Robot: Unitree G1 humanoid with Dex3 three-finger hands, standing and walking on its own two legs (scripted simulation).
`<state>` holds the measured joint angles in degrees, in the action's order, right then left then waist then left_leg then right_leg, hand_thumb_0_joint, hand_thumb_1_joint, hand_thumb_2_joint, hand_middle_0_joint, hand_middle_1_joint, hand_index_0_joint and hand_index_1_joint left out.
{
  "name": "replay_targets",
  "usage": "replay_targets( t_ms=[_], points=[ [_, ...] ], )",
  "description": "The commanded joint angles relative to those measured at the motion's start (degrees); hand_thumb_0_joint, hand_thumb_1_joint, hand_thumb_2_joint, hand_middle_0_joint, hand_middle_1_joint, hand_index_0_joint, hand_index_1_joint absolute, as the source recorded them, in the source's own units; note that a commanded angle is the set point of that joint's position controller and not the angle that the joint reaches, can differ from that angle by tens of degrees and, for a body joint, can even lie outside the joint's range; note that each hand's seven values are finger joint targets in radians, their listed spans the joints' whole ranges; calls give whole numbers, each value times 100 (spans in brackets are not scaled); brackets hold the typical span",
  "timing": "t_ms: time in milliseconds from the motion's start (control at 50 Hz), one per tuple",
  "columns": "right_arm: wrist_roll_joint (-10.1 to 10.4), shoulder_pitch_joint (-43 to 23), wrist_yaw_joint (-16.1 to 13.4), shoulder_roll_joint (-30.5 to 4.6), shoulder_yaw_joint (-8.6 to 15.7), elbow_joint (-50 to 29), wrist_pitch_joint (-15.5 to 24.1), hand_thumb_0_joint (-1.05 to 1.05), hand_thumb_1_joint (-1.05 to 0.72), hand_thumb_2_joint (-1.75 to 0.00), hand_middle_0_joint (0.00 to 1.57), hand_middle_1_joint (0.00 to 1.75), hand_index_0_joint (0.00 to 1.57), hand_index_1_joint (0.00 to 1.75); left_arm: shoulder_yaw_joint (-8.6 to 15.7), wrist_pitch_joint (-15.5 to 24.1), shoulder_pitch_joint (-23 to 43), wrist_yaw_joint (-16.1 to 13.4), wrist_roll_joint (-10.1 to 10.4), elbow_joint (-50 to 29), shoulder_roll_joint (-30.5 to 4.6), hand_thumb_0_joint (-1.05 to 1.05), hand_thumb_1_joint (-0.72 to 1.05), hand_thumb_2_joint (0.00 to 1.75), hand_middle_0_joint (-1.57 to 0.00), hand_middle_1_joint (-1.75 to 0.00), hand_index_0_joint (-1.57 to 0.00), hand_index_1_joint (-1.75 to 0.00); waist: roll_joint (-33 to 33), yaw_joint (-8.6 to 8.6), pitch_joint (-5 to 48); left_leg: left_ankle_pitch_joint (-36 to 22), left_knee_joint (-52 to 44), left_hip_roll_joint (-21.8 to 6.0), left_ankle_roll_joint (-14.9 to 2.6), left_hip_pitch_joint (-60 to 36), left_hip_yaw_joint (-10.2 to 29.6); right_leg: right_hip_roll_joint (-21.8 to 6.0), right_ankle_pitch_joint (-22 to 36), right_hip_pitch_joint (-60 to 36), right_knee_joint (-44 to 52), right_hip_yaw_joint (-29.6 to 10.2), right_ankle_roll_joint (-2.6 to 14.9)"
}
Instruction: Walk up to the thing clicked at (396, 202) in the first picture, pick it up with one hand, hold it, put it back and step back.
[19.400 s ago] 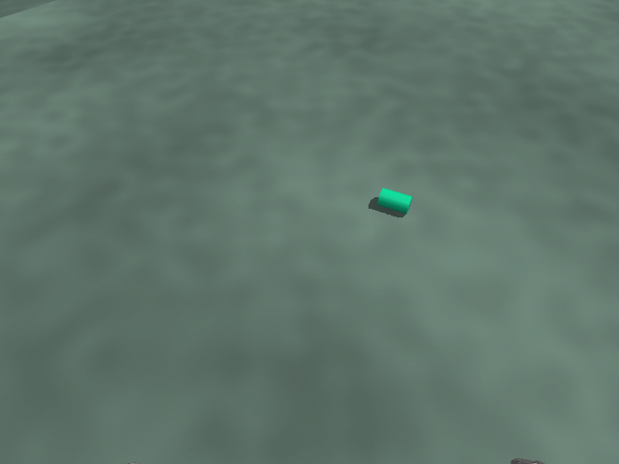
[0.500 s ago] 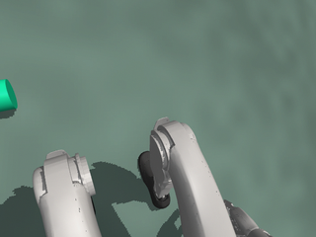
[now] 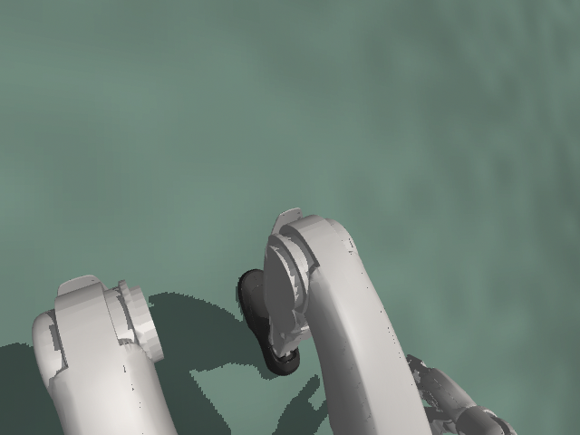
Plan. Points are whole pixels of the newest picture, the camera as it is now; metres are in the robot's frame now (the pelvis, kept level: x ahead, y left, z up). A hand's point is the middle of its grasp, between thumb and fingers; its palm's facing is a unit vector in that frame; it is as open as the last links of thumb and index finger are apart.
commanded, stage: rest palm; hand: left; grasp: from above
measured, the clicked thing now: out of the picture +0.47 +0.34 -0.27
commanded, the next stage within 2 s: close in 0.18 s
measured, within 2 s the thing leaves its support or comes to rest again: leaves its support in 2.00 s
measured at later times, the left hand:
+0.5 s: hand out of the picture +0.45 +0.33 -0.25, palm faces -0.45 -0.12 -0.88, open 12.1 cm
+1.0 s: hand out of the picture +0.45 +0.33 -0.24, palm faces -0.46 -0.13 -0.88, open 11.1 cm
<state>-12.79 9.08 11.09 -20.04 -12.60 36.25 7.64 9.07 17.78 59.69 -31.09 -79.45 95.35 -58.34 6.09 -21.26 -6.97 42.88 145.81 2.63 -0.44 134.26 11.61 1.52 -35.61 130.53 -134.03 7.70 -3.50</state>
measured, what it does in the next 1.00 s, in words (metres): stands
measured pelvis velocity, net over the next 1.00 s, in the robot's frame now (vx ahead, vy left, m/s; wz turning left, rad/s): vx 0.00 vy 0.00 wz -0.02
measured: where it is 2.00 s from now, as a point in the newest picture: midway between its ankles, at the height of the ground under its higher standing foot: (213, 379)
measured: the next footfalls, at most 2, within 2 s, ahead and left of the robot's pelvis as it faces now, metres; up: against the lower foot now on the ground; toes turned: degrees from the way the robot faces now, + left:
none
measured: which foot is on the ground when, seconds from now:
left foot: down 0.00-1.00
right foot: down 0.00-1.00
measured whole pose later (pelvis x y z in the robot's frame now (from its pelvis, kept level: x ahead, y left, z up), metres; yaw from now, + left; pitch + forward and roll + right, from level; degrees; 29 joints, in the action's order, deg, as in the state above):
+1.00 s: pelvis +0.00 +0.00 +0.00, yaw -1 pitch +29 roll -15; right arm -12.6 8.1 12.7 -20.3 -15.5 34.6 8.8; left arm 7.5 17.1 60.1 -31.2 -77.8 95.5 -60.2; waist 6.9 -21.7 -8.3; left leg 42.5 145.9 2.4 -0.6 133.8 12.9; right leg 1.9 -34.6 129.5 -132.9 8.9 -3.7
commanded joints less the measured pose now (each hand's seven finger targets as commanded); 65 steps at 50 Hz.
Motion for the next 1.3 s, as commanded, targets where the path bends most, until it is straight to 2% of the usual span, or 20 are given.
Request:
replay_targets(
  t_ms=[0, 100, 120, 180, 260, 300, 360, 460, 500, 560, 580, 660, 700, 780, 820, 920, 1000, 1080, 1200, 1280],
  points=[
    [-2, 1199, -13, -1801, 557, 167, 24, 0, -90, -90, 20, 30, 20, 30, 43, 3, 1484, -284, 86, -642, -1297, 0, -40, 109, -17, -103, -15, -105, -3112, -225, 3722, -1694, -1698, -207, 55, -3082, -399, 185, 1291, -1947, 888, 636, 532],
    [-7, 1114, 37, -1861, 517, 153, 70, 0, -90, -90, 20, 30, 20, 30, 8, -20, 1462, -340, 60, -474, -1318, 0, -41, 108, -15, -106, -14, -106, -3004, -263, 3564, -1672, -1644, -215, 34, -2946, -379, 188, 1303, -1932, 911, 663, 516],
    [-39, 1116, 74, -1801, 436, 105, 100, 0, -90, -90, 20, 30, 20, 30, -40, -37, 1469, -325, 57, -336, -1213, 0, -42, 108, -14, -106, -13, -107, -2834, -367, 3399, -1608, -1574, -211, 14, -2825, -376, 172, 1278, -1917, 892, 661, 500],
    [-14, 1141, 88, -1855, 483, 120, 126, 0, -90, -90, 20, 30, 20, 30, -16, -49, 1463, -355, 65, -483, -1335, 0, -44, 109, -12, -107, -12, -108, -3015, -279, 3681, -1709, -1680, -221, 21, -3045, -376, 206, 1357, -2063, 898, 636, 490],
    [-11, 1074, 135, -1817, 390, 86, 144, 0, -90, -90, 20, 30, 20, 30, -36, -75, 1447, -403, 68, -300, -1305, 0, -44, 111, -13, -108, -12, -109, -2975, -319, 3488, -1647, -1704, -249, 55, -2951, -274, 192, 1281, -1917, 839, 700, 501],
    [8, 1068, 124, -1882, 423, 66, 154, 0, -89, -90, 20, 30, 20, 30, 34, -45, 1558, -440, 79, -521, -1489, 0, -34, 112, -21, -104, -19, -106, -3096, -254, 3679, -1645, -1735, -240, 36, -3020, -298, 210, 1316, -2039, 867, 663, 496],
    [-13, 1057, 137, -1918, 331, 23, 193, 0, -90, -90, 20, 30, 20, 30, 66, -73, 1537, -478, 28, -342, -1593, 0, -24, 109, -28, -102, -27, -103, -2884, -337, 3482, -1620, -1599, -251, 9, -2824, -306, 201, 1329, -2043, 875, 675, 487],
    [6, 1060, 135, -1929, 340, 26, 249, 0, -90, -90, 20, 30, 20, 30, -82, -154, 1487, -431, 113, -152, -1405, 0, -20, 97, -29, -98, -30, -97, -2907, -416, 3361, -1508, -1614, -268, -2, -2782, -310, 225, 1282, -1992, 875, 667, 479],
    [15, 1115, 128, -1945, 328, 17, 238, 0, -90, -90, 20, 30, 20, 30, 38, -161, 1553, -409, 133, -404, -1611, 0, -19, 94, -30, -96, -31, -95, -3004, -361, 3516, -1655, -1683, -273, 19, -2955, -281, 208, 1354, -2075, 903, 673, 476],
    [40, 1070, 109, -1936, 352, -8, 219, 0, -90, -90, 20, 30, 20, 30, 8, -171, 1365, -332, 209, -350, -1521, 0, -17, 92, -32, -95, -33, -94, -3071, -283, 3578, -1650, -1745, -277, 63, -2982, -225, 219, 1314, -2078, 883, 716, 507],
    [30, 1107, 122, -1947, 369, -18, 226, 0, -90, -90, 20, 30, 20, 30, -101, -182, 1406, -281, 192, -303, -1355, 0, -15, 89, -32, -94, -34, -92, -3035, -386, 3438, -1645, -1678, -276, 54, -2926, -255, 206, 1333, -2013, 890, 692, 500],
    [48, 1076, 96, -1989, 390, -46, 191, 0, -90, -90, 20, 30, 20, 30, 25, -130, 1286, -210, 241, -553, -1588, 0, -11, 84, -34, -92, -37, -89, -3109, -220, 3681, -1791, -1682, -267, 70, -3085, -276, 210, 1391, -2162, 946, 682, 521],
    [37, 1125, 134, -1872, 329, -36, 183, 0, -89, -90, 20, 30, 20, 30, -95, -115, 1327, -144, 230, -480, -1380, 0, -7, 81, -36, -90, -39, -87, -3015, -333, 3523, -1810, -1654, -284, 70, -3030, -256, 214, 1432, -2145, 917, 699, 498],
    [30, 1078, 122, -1914, 317, -51, 173, 0, -90, -90, 20, 30, 20, 30, -99, -63, 1290, -120, 281, -416, -1406, 0, -2, 83, -42, -88, -44, -86, -2875, -335, 3314, -1561, -1629, -255, 28, -2782, -316, 217, 1242, -2132, 1021, 669, 508],
    [51, 1095, 102, -1965, 350, -56, 147, 0, -90, -90, 20, 30, 20, 30, 2, -47, 1295, -143, 255, -584, -1547, 0, 4, 86, -47, -87, -48, -86, -2991, -235, 3525, -1678, -1706, -265, 72, -2983, -255, 210, 1269, -2089, 998, 693, 531],
    [30, 1015, 93, -1906, 324, -56, 106, 0, -90, -90, 20, 30, 20, 30, -53, -20, 1423, -171, 241, -640, -1529, 0, 15, 84, -55, -87, -57, -85, -3133, -245, 3663, -1585, -1720, -270, 54, -3006, -278, 240, 1264, -2167, 991, 695, 522],
    [2, 1019, 87, -1840, 246, -20, 116, 0, -90, -90, 20, 30, 20, 30, -180, -26, 1297, -183, 198, -277, -1347, 0, 22, 84, -61, -84, -63, -83, -2792, -376, 3246, -1402, -1655, -256, 2, -2665, -321, 251, 1154, -2095, 1050, 700, 495],
    [11, 1037, 69, -1887, 291, -7, 111, 0, -90, -90, 20, 30, 20, 30, -167, -64, 1438, -236, 174, -521, -1445, 0, 27, 82, -66, -81, -67, -80, -3075, -291, 3632, -1589, -1763, -288, 50, -3053, -242, 250, 1291, -2126, 957, 706, 501],
    [24, 948, 72, -1935, 252, -59, 146, 0, -90, -90, 20, 30, 20, 30, -192, -92, 1442, -229, 183, -358, -1395, 0, 38, 84, -76, -78, -76, -78, -3008, -353, 3289, -1560, -1738, -283, 77, -2860, -196, 215, 1224, -1884, 951, 741, 524],
    [32, 1003, 58, -1921, 289, -53, 154, 0, -90, -90, 20, 30, 20, 30, -181, -115, 1459, -219, 189, -553, -1468, 0, 43, 84, -81, -77, -81, -77, -3058, -292, 3548, -1581, -1721, -269, 37, -2900, -296, 243, 1300, -2134, 1017, 683, 503]
  ],
)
